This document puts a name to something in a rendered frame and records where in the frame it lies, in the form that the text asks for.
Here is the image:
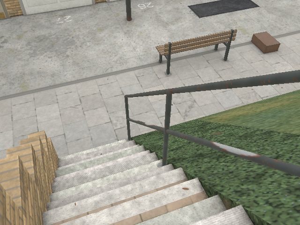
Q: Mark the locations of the stairs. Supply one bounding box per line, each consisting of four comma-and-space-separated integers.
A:
41, 139, 254, 225

